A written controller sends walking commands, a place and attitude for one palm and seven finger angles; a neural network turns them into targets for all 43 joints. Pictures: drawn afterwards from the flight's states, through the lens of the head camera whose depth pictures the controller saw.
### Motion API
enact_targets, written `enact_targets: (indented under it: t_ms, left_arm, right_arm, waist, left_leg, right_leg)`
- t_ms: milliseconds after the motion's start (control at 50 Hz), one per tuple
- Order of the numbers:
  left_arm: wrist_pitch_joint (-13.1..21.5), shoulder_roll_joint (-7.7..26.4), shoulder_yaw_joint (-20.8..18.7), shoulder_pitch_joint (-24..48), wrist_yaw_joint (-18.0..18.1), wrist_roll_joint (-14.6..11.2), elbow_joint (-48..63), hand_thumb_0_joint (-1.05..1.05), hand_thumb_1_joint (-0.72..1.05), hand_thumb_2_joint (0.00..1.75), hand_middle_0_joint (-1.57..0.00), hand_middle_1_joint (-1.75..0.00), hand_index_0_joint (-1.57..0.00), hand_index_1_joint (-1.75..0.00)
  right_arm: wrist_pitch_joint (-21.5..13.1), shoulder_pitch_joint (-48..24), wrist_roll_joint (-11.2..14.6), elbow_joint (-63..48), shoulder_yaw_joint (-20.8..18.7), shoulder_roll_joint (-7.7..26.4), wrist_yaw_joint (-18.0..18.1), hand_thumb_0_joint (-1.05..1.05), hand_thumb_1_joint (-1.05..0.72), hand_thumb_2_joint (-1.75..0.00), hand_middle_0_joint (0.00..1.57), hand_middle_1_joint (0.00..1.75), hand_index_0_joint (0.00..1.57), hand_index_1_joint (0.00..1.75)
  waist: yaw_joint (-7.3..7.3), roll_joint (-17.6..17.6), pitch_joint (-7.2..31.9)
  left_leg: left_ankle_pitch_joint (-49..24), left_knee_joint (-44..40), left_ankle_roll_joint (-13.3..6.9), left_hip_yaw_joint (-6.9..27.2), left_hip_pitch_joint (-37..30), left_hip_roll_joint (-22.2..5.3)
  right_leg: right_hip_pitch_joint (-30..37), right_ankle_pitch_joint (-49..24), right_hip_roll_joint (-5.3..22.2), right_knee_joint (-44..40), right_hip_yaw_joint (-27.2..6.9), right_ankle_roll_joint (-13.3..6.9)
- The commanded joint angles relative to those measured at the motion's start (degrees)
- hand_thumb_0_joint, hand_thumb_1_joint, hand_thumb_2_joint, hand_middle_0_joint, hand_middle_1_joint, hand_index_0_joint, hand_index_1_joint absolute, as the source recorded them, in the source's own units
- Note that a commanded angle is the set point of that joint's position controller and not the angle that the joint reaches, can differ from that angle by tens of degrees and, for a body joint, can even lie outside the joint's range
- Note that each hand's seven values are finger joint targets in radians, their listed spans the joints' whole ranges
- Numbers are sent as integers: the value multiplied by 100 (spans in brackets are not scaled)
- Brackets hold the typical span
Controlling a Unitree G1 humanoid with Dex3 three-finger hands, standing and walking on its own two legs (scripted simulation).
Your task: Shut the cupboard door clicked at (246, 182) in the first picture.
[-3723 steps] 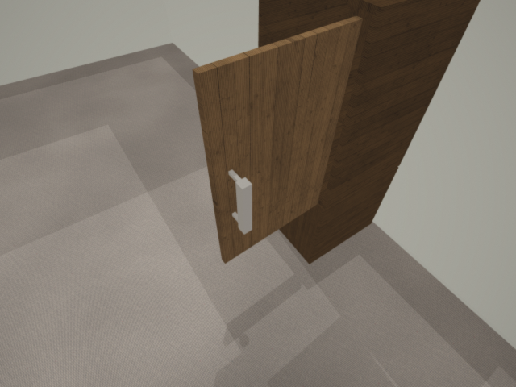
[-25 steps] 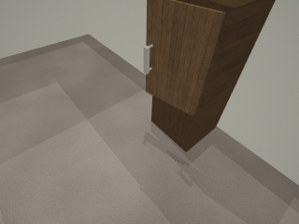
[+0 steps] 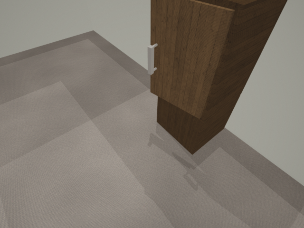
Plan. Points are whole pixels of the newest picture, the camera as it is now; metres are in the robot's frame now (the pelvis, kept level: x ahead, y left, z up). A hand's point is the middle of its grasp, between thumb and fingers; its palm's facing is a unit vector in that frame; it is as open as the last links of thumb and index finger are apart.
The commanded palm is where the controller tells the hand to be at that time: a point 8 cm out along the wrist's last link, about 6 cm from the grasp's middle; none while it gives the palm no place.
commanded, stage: look to check the result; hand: left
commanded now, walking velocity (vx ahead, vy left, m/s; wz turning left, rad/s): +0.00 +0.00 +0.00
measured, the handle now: (153, 59) +0.95 +0.05 -0.07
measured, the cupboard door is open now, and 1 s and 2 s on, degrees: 12 12 12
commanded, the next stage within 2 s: walk to a spot facing it in 0.26 s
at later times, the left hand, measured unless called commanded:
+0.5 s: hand out of the picture +0.09 +0.23 -0.16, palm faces +0.00 -0.95 -0.32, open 7.4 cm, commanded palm none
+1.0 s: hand out of the picture +0.01 +0.24 -0.18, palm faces +0.29 -0.92 -0.25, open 7.4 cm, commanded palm none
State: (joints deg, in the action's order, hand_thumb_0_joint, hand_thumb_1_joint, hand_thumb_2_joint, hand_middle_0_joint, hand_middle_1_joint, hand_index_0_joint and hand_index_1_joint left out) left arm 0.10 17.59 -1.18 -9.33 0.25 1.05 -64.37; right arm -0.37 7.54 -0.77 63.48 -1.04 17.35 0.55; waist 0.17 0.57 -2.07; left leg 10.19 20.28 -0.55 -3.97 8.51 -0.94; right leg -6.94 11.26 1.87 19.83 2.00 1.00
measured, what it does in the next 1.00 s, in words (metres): lifts its right foot, turning left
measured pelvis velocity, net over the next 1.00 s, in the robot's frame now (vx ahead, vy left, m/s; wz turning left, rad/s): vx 0.00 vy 0.01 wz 0.30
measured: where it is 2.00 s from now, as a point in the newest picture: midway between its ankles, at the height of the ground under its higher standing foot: outside the picture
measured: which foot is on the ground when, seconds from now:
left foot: down 0.00-1.00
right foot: down 0.00-0.78, up 0.80-1.00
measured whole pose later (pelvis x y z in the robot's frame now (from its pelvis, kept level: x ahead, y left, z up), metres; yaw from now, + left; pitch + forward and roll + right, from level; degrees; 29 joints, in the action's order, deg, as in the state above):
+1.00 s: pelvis +0.00 +0.01 -0.01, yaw +17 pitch +2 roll -2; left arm -3.2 13.5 -4.4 -9.5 1.1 1.3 -53.6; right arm 1.9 14.1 -1.9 56.3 -2.2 10.1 0.6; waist -1.5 0.3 -6.2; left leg 10.3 28.0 -2.5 2.7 19.8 1.8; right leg -26.3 23.7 2.7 57.3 0.3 2.7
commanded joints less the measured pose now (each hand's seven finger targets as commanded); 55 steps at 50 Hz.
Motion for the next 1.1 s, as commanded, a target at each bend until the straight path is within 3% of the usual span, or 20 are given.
enact_targets:
  t_ms: [0, 280, 380, 440, 520, 560, 600, 640, 680, 700, 720, 740, 760, 780, 800, 820, 860, 920, 1020, 1080]
  left_arm:
    - [136, 1054, -158, 142, 38, -17, 278, 0, 90, 90, -20, -30, -20, -30]
    - [168, 1163, -157, 258, 44, -32, 273, 0, 90, 90, -20, -30, -20, -30]
    - [152, 1158, -161, 279, 51, -33, 288, 0, 90, 90, -20, -30, -20, -30]
    - [32, 647, -107, -41, 115, -43, 261, 0, 90, 90, -20, -30, -20, -30]
    - [-59, 734, -235, -324, 161, -20, 421, 0, 90, 90, -20, -30, -20, -30]
    - [-90, 835, -317, -419, 182, -8, 531, 0, 90, 90, -20, -30, -20, -30]
    - [-99, 855, -382, -500, 203, 15, 668, 0, 90, 90, -20, -30, -20, -30]
    - [-99, 823, -421, -340, 237, 86, 830, 0, 90, 90, -20, -30, -20, -30]
    - [-95, 794, -457, 7, 224, 104, 1044, 0, 90, 90, -20, -30, -20, -30]
    - [-104, 762, -459, 89, 208, 76, 1111, 0, 90, 90, -20, -30, -20, -30]
    - [-137, 622, -447, 92, 192, 40, 1180, 0, 90, 90, -20, -30, -20, -30]
    - [-204, 226, -397, -244, 170, -31, 1267, 0, 90, 90, -20, -30, -20, -30]
    - [-252, 124, -343, 37, 204, -25, 1462, 0, 90, 90, -20, -30, -20, -30]
    - [-277, 190, -378, -16, 192, -3, 1506, 0, 90, 90, -20, -30, -20, -30]
    - [-286, 144, -423, 77, 168, 25, 1495, 0, 90, 90, -20, -30, -20, -30]
    - [-283, 184, -443, 141, 139, 56, 1461, 0, 90, 90, -20, -30, -20, -30]
    - [-228, 113, -451, 57, 99, 44, 1450, 0, 90, 90, -20, -30, -20, -30]
    - [-159, -16, -408, -89, 83, 11, 1458, 0, 90, 90, -20, -30, -20, -30]
    - [-148, -115, -378, -87, 115, 0, 1621, 0, 90, 90, -20, -30, -20, -30]
    - [-151, -52, -408, -571, 151, -34, 1535, 0, 90, 90, -20, -30, -20, -30]
  right_arm:
    - [-81, -146, 6, -279, -163, 1091, 44, 0, -90, -90, 20, 30, 20, 30]
    - [-91, -249, 7, -260, -141, 1187, 52, 0, -90, -90, 20, 30, 20, 30]
    - [-75, -261, 7, -259, -131, 1170, 50, 0, -90, -90, 20, 30, 20, 30]
    - [26, 12, -1, -240, -21, 563, 38, 0, -90, -90, 20, 30, 20, 30]
    - [130, 128, 0, -410, -88, 516, 27, 0, -90, -90, 20, 30, 20, 30]
    - [176, 186, 5, -524, -131, 405, 19, 0, -90, -90, 20, 30, 20, 30]
    - [243, 140, -16, -702, -199, 307, 17, 0, -90, -90, 20, 30, 20, 30]
    - [278, 225, 1, -817, -259, 214, 2, 0, -90, -90, 20, 30, 20, 30]
    - [286, 483, 22, -861, -283, 113, -72, 0, -90, -90, 20, 30, 20, 30]
    - [272, 714, 16, -830, -280, 80, -99, 0, -90, -90, 20, 30, 20, 30]
    - [234, 1050, -9, -773, -297, 192, -120, 0, -90, -90, 20, 30, 20, 30]
    - [173, 1292, -82, -768, -384, 654, -90, 0, -90, -90, 20, 30, 20, 30]
    - [193, 1560, -120, -716, -479, 970, 1, 0, -90, -90, 20, 30, 20, 30]
    - [223, 1454, -133, -737, -490, 1024, 14, 0, -90, -90, 20, 30, 20, 30]
    - [206, 1182, -129, -881, -474, 845, 31, 0, -90, -90, 20, 30, 20, 30]
    - [188, 916, -136, -999, -429, 723, 65, 0, -90, -90, 20, 30, 20, 30]
    - [149, 771, -136, -1050, -390, 568, 95, 0, -90, -90, 20, 30, 20, 30]
    - [121, 893, -106, -1047, -420, 586, 120, 0, -90, -90, 20, 30, 20, 30]
    - [197, 937, -128, -1071, -511, 593, 86, 0, -90, -90, 20, 30, 20, 30]
    - [260, 590, -108, -1208, -556, 577, 51, 0, -90, -90, 20, 30, 20, 30]
  waist:
    - [-31, -109, 277]
    - [-36, -40, 483]
    - [-32, 5, 351]
    - [-12, -61, 428]
    - [76, -148, 381]
    - [114, -555, 373]
    - [167, -1059, 192]
    - [94, -1169, 50]
    - [-158, -1068, -66]
    - [-274, -905, -11]
    - [-402, -211, 78]
    - [-379, 1706, 152]
    - [-536, 1935, 222]
    - [-429, 1281, 306]
    - [-328, 1064, 86]
    - [-241, 989, -47]
    - [-150, 668, -27]
    - [-168, 447, 536]
    - [-242, 777, 758]
    - [-16, 983, 715]
  left_leg:
    - [-594, -408, -70, 659, -221, -651]
    - [-1063, -387, -22, 590, -390, -683]
    - [-1054, -381, -11, 615, -304, -664]
    - [-1523, -72, 68, 563, -143, -618]
    - [-1649, 516, 108, 542, 397, -443]
    - [-1168, 1146, 158, 402, 835, -222]
    - [1089, 2348, 206, 224, 1332, -66]
    - [2032, 3069, 188, 336, 1571, -175]
    - [1771, 2409, 213, 342, 1218, -363]
    - [1005, 1740, 220, 215, 868, -320]
    - [-451, 944, 155, 408, 177, -386]
    - [-2122, 94, -279, 2258, -44, -1340]
    - [-2651, -397, -823, 3339, 10, -2058]
    - [-958, -523, -1030, 3013, 373, -2110]
    - [388, -729, -873, 2917, 807, -1738]
    - [782, -700, -796, 2925, 943, -1575]
    - [280, -577, -775, 2607, 830, -1359]
    - [-565, -275, -871, 2398, 175, -1165]
    - [-787, -128, -896, 2660, 119, -1004]
    - [-705, 44, -718, 2634, 750, -768]
  right_leg:
    - [-112, -628, 525, -417, -520, -289]
    - [202, -1281, 570, -413, -478, -310]
    - [217, -1237, 581, -410, -437, -300]
    - [270, -1558, 662, 10, -204, -188]
    - [382, -1846, 872, 408, -143, -307]
    - [528, -1988, 1281, 369, -334, -590]
    - [457, -2447, 1845, 186, -575, -1076]
    - [236, -2651, 2182, 223, -460, -1295]
    - [-169, -2435, 2037, 592, 25, -1014]
    - [-354, -2077, 1837, 951, 278, -763]
    - [-896, -1140, 1493, 1682, 605, -393]
    - [-1739, 1184, 562, 2969, 907, 134]
    - [-2158, 2822, 123, 4023, 268, 192]
    - [-1964, 2468, 288, 4450, -190, 52]
    - [-2123, 1958, 329, 4546, -220, 34]
    - [-2281, 1621, 341, 4619, -287, 78]
    - [-2352, 1200, 317, 4452, -349, 143]
    - [-2250, 1190, 139, 3844, -281, 182]
    - [-1763, 1348, -127, 2686, -200, 173]
    - [-775, 974, -291, 1574, -105, 122]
